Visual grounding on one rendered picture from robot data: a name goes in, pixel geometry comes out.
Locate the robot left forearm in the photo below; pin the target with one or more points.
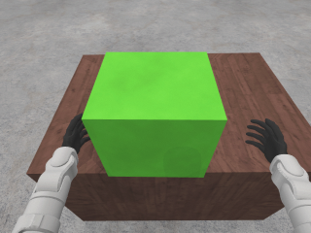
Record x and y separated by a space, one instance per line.
45 206

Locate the robot right forearm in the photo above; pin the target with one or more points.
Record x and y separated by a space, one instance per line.
294 187

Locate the carton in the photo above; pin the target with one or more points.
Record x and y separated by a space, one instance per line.
155 114

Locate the pedestal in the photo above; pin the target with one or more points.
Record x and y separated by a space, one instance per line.
237 184

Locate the left robot hand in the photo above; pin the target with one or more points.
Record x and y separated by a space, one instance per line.
73 137

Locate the right robot hand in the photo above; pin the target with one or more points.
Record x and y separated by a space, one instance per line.
272 142

